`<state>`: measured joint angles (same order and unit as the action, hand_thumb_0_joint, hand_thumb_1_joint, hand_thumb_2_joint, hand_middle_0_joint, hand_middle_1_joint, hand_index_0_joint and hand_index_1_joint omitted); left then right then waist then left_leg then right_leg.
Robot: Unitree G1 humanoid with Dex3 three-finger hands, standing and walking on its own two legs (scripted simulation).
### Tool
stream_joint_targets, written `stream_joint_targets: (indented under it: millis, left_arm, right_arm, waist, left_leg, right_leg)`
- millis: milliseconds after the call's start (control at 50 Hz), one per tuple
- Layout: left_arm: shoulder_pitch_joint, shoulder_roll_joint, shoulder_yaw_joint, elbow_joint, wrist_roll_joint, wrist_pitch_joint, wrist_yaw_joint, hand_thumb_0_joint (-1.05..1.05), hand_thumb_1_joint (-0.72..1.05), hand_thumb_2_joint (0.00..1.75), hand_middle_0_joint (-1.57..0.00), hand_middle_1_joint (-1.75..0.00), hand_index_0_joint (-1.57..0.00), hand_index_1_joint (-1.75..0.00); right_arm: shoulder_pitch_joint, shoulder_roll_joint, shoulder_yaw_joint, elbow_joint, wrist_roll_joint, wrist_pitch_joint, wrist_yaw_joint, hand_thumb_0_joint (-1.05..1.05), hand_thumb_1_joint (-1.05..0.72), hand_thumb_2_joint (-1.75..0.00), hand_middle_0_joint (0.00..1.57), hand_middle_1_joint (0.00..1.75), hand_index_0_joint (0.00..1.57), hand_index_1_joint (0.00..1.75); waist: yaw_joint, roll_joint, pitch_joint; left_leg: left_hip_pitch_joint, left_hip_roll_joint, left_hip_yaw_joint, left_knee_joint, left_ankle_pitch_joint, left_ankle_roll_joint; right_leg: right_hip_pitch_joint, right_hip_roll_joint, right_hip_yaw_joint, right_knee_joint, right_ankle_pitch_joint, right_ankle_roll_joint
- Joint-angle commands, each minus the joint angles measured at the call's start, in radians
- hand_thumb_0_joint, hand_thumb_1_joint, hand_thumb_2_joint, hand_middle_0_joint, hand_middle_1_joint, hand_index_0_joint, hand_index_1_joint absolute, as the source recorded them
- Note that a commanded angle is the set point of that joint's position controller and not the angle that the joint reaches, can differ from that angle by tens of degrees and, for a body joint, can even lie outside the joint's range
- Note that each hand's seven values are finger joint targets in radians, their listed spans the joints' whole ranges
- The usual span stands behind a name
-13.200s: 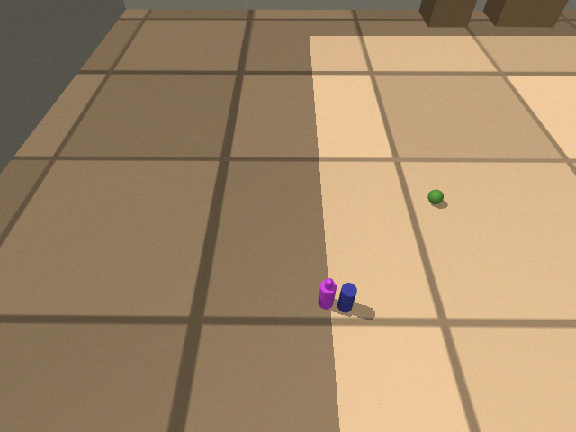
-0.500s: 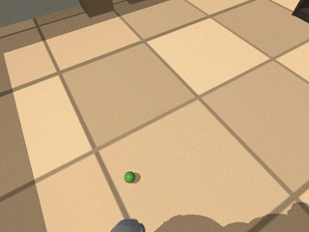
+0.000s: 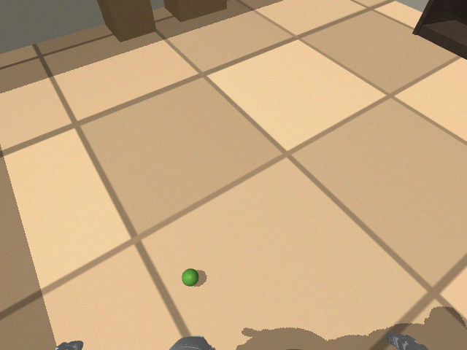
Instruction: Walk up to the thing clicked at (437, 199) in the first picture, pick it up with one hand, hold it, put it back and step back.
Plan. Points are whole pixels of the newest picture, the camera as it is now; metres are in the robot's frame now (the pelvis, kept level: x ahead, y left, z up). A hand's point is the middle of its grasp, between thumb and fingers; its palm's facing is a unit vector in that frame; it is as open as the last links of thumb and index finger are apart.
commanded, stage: walk up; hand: left
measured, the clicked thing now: (190, 277) +0.44 +0.21 -0.73
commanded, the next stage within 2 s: stand in 0.48 s
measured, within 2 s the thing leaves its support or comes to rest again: neither
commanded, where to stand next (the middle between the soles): +0.05 -0.01 m, yaw -2 degrees
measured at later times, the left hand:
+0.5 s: hand out of the picture +0.10 +0.25 -0.14, palm faces -0.07 -0.93 -0.35, open 7.4 cm
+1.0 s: hand out of the picture +0.13 +0.24 -0.14, palm faces -0.04 -0.94 -0.34, open 7.4 cm
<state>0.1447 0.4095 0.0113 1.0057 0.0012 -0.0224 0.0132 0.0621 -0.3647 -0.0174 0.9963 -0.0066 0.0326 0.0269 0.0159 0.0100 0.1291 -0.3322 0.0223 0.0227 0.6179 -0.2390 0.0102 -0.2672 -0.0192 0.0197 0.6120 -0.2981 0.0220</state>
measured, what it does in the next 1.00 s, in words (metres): shifts its weight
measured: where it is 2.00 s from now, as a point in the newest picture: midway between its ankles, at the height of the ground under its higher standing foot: outside the picture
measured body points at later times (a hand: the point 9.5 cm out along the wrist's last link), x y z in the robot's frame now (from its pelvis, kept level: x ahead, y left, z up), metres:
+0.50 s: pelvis +0.01 +0.00 +0.01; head +0.03 +0.00 +0.46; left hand +0.10 +0.30 -0.12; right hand +0.08 -0.31 -0.12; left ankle +0.06 +0.12 -0.73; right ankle +0.02 -0.14 -0.73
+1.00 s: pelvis +0.05 -0.01 +0.02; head +0.06 -0.01 +0.47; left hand +0.13 +0.29 -0.11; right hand +0.14 -0.31 -0.11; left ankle +0.06 +0.12 -0.73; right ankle +0.02 -0.14 -0.73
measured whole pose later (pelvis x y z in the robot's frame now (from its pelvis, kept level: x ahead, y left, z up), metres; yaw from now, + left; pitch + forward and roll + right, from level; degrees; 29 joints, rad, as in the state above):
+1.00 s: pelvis +0.05 -0.01 +0.02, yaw -1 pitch -1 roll +0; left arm 0.11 0.36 0.00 1.13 0.01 -0.02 0.00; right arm 0.06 -0.34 -0.01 1.14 -0.01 -0.01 0.01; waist -0.01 0.00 0.04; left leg -0.15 0.03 0.04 0.33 -0.17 -0.02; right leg -0.09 -0.01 0.03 0.32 -0.21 0.02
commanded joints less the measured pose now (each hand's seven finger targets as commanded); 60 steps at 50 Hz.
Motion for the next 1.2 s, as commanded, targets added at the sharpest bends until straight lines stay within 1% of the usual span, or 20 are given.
stream_joint_targets:
  millis: [0, 20, 60, 100, 160, 240, 320, 420, 440, 460, 480, 500, 540, 600, 660, 820, 880, 920, 1040, 1180]
  left_arm:
    - [0.018, 0.207, 0.048, -0.028, 0.002, -0.019, 0.002, 0.0, 0.9, 0.9, -0.2, -0.3, -0.2, -0.3]
    - [0.003, 0.209, 0.048, -0.026, 0.002, -0.019, 0.001, 0.0, 0.9, 0.9, -0.2, -0.3, -0.2, -0.3]
    - [0.0, 0.205, 0.045, -0.017, 0.005, -0.018, 0.001, 0.0, 0.9, 0.9, -0.2, -0.3, -0.2, -0.3]
    - [-0.025, 0.21, 0.046, -0.017, 0.01, -0.017, -0.001, 0.0, 0.9, 0.9, -0.2, -0.3, -0.2, -0.3]
    - [-0.023, 0.197, 0.043, -0.003, 0.01, -0.016, -0.003, 0.0, 0.9, 0.9, -0.2, -0.3, -0.2, -0.3]
    - [-0.046, 0.199, 0.044, 0.005, 0.013, -0.02, -0.003, 0.0, 0.9, 0.9, -0.2, -0.3, -0.2, -0.3]
    - [-0.064, 0.195, 0.045, 0.006, 0.011, -0.022, -0.001, 0.0, 0.9, 0.9, -0.2, -0.3, -0.2, -0.3]
    - [-0.06, 0.186, 0.043, 0.015, 0.006, -0.019, 0.0, 0.0, 0.9, 0.9, -0.2, -0.3, -0.2, -0.3]
    - [-0.063, 0.184, 0.042, 0.018, 0.005, -0.017, 0.0, 0.0, 0.9, 0.9, -0.2, -0.3, -0.2, -0.3]
    - [-0.055, 0.162, 0.033, 0.044, 0.002, -0.013, -0.007, 0.0, 0.9, 0.9, -0.2, -0.3, -0.2, -0.3]
    - [-0.059, 0.158, 0.033, 0.045, 0.004, -0.009, -0.01, 0.0, 0.9, 0.9, -0.2, -0.3, -0.2, -0.3]
    - [-0.059, 0.155, 0.032, 0.049, 0.007, -0.008, -0.012, 0.0, 0.9, 0.9, -0.2, -0.3, -0.2, -0.3]
    - [-0.043, 0.145, 0.029, 0.057, 0.008, -0.007, -0.017, 0.0, 0.9, 0.9, -0.2, -0.3, -0.2, -0.3]
    - [-0.053, 0.153, 0.029, 0.061, 0.01, -0.018, -0.017, 0.0, 0.9, 0.9, -0.2, -0.3, -0.2, -0.3]
    - [-0.059, 0.157, 0.03, 0.064, 0.008, -0.022, -0.014, 0.0, 0.9, 0.9, -0.2, -0.3, -0.2, -0.3]
    - [-0.076, 0.157, 0.032, 0.065, 0.006, -0.023, -0.008, 0.0, 0.9, 0.9, -0.2, -0.3, -0.2, -0.3]
    - [-0.071, 0.153, 0.032, 0.067, 0.005, -0.025, -0.006, 0.0, 0.9, 0.9, -0.2, -0.3, -0.2, -0.3]
    - [-0.08, 0.159, 0.034, 0.068, 0.004, -0.022, -0.004, 0.0, 0.9, 0.9, -0.2, -0.3, -0.2, -0.3]
    - [-0.081, 0.155, 0.036, 0.072, 0.005, -0.016, -0.002, 0.0, 0.9, 0.9, -0.2, -0.3, -0.2, -0.3]
    - [-0.083, 0.161, 0.042, 0.072, 0.005, -0.017, -0.001, 0.0, 0.9, 0.9, -0.2, -0.3, -0.2, -0.3]
  right_arm:
    - [-0.07, -0.236, -0.06, -0.058, 0.002, -0.028, -0.01, 0.0, -0.9, -0.9, 0.2, 0.3, 0.2, 0.3]
    - [-0.063, -0.232, -0.059, -0.052, 0.002, -0.027, -0.009, 0.0, -0.9, -0.9, 0.2, 0.3, 0.2, 0.3]
    - [-0.072, -0.227, -0.058, -0.041, 0.003, -0.025, -0.005, 0.0, -0.9, -0.9, 0.2, 0.3, 0.2, 0.3]
    - [-0.062, -0.221, -0.058, -0.029, 0.001, -0.023, -0.003, 0.0, -0.9, -0.9, 0.2, 0.3, 0.2, 0.3]
    - [-0.056, -0.214, -0.056, -0.01, 0.003, -0.026, -0.001, 0.0, -0.9, -0.9, 0.2, 0.3, 0.2, 0.3]
    - [-0.04, -0.209, -0.055, 0.013, 0.005, -0.027, -0.002, 0.0, -0.9, -0.9, 0.2, 0.3, 0.2, 0.3]
    - [-0.017, -0.206, -0.051, 0.033, 0.004, -0.031, -0.003, 0.0, -0.9, -0.9, 0.2, 0.3, 0.2, 0.3]
    - [-0.029, -0.212, -0.045, 0.045, 0.006, -0.036, -0.007, 0.0, -0.9, -0.9, 0.2, 0.3, 0.2, 0.3]
    - [-0.034, -0.212, -0.045, 0.047, 0.005, -0.037, -0.008, 0.0, -0.9, -0.9, 0.2, 0.3, 0.2, 0.3]
    - [-0.009, -0.186, -0.033, 0.062, -0.002, -0.048, -0.009, 0.0, -0.9, -0.9, 0.2, 0.3, 0.2, 0.3]
    - [-0.034, -0.202, -0.036, 0.061, -0.007, -0.055, -0.012, 0.0, -0.9, -0.9, 0.2, 0.3, 0.2, 0.3]
    - [-0.044, -0.213, -0.039, 0.063, -0.008, -0.055, -0.012, 0.0, -0.9, -0.9, 0.2, 0.3, 0.2, 0.3]
    - [-0.054, -0.22, -0.041, 0.069, -0.008, -0.059, -0.016, 0.0, -0.9, -0.9, 0.2, 0.3, 0.2, 0.3]
    - [-0.05, -0.199, -0.037, 0.072, -0.008, -0.069, -0.019, 0.0, -0.9, -0.9, 0.2, 0.3, 0.2, 0.3]
    - [-0.031, -0.199, -0.037, 0.084, -0.004, -0.074, -0.021, 0.0, -0.9, -0.9, 0.2, 0.3, 0.2, 0.3]
    - [-0.034, -0.194, -0.035, 0.089, 0.001, -0.073, -0.026, 0.0, -0.9, -0.9, 0.2, 0.3, 0.2, 0.3]
    - [-0.037, -0.194, -0.034, 0.093, 0.003, -0.069, -0.027, 0.0, -0.9, -0.9, 0.2, 0.3, 0.2, 0.3]
    - [-0.046, -0.187, -0.031, 0.093, 0.002, -0.066, -0.028, 0.0, -0.9, -0.9, 0.2, 0.3, 0.2, 0.3]
    - [-0.046, -0.194, -0.029, 0.094, 0.001, -0.062, -0.032, 0.0, -0.9, -0.9, 0.2, 0.3, 0.2, 0.3]
    - [-0.054, -0.185, -0.027, 0.09, 0.001, -0.064, -0.034, 0.0, -0.9, -0.9, 0.2, 0.3, 0.2, 0.3]
  waist:
    - [-0.001, 0.05, -0.156]
    - [-0.008, 0.05, -0.155]
    - [-0.005, 0.048, -0.146]
    - [-0.016, 0.017, -0.133]
    - [-0.013, 0.015, -0.133]
    - [-0.025, -0.026, -0.124]
    - [-0.034, -0.042, -0.147]
    - [-0.021, -0.021, -0.165]
    - [-0.021, -0.017, -0.157]
    - [-0.031, -0.01, -0.21]
    - [-0.018, -0.001, -0.175]
    - [-0.017, 0.022, -0.156]
    - [-0.008, 0.046, -0.136]
    - [-0.013, 0.015, -0.153]
    - [-0.025, 0.022, -0.135]
    - [-0.034, -0.011, -0.205]
    - [-0.036, -0.012, -0.209]
    - [-0.034, -0.01, -0.187]
    - [-0.034, 0.005, -0.187]
    - [-0.03, -0.017, -0.205]
  left_leg:
    - [0.078, 0.101, -0.155, -0.198, -0.117, 0.06]
    - [0.077, 0.099, -0.157, -0.205, -0.125, 0.056]
    - [0.085, 0.101, -0.157, -0.22, -0.17, 0.052]
    - [0.083, 0.098, -0.155, -0.239, -0.212, 0.046]
    - [0.109, 0.101, -0.151, -0.255, -0.199, 0.04]
    - [0.134, 0.085, -0.121, -0.242, -0.145, 0.026]
    - [0.17, 0.08, -0.099, -0.24, -0.067, 0.019]
    - [0.191, 0.095, -0.093, -0.248, 0.028, 0.023]
    - [0.182, 0.098, -0.099, -0.26, 0.015, 0.024]
    - [0.189, 0.124, -0.138, -0.338, -0.073, 0.028]
    - [0.154, 0.125, -0.152, -0.365, -0.141, 0.023]
    - [0.128, 0.129, -0.161, -0.383, -0.193, 0.022]
    - [0.118, 0.133, -0.166, -0.408, -0.204, 0.017]
    - [0.16, 0.122, -0.132, -0.369, -0.006, 0.01]
    - [0.201, 0.115, -0.11, -0.348, 0.07, 0.007]
    - [0.283, 0.124, -0.083, -0.303, 0.273, 0.007]
    - [0.291, 0.121, -0.077, -0.298, 0.29, 0.006]
    - [0.28, 0.118, -0.076, -0.308, 0.275, 0.001]
    - [0.278, 0.121, -0.07, -0.312, 0.264, 0.001]
    - [0.31, 0.127, -0.069, -0.303, 0.344, 0.0]
  right_leg:
    - [-0.004, -0.082, 0.113, -0.125, 0.062, -0.085]
    - [0.0, -0.082, 0.108, -0.127, 0.066, -0.082]
    - [-0.016, -0.086, 0.115, -0.161, 0.026, -0.08]
    - [-0.03, -0.086, 0.122, -0.191, -0.013, -0.08]
    - [-0.036, -0.087, 0.126, -0.217, -0.027, -0.075]
    - [-0.045, -0.105, 0.151, -0.271, -0.017, -0.075]
    - [-0.025, -0.112, 0.15, -0.276, 0.067, -0.07]
    - [0.015, -0.106, 0.131, -0.269, 0.157, -0.063]
    - [0.014, -0.1, 0.126, -0.269, 0.16, -0.061]
    - [0.069, -0.09, 0.106, -0.283, 0.027, -0.049]
    - [0.063, -0.079, 0.1, -0.283, -0.013, -0.047]
    - [0.063, -0.072, 0.095, -0.283, -0.027, -0.045]
    - [0.069, -0.068, 0.086, -0.279, 0.016, -0.043]
    - [0.099, -0.093, 0.097, -0.293, 0.125, -0.043]
    - [0.072, -0.1, 0.106, -0.318, 0.152, -0.039]
    - [0.137, -0.111, 0.09, -0.319, 0.318, -0.033]
    - [0.146, -0.111, 0.084, -0.326, 0.35, -0.029]
    - [0.141, -0.109, 0.082, -0.331, 0.328, -0.03]
    - [0.157, -0.111, 0.08, -0.338, 0.325, -0.031]
    - [0.177, -0.115, 0.077, -0.327, 0.409, -0.032]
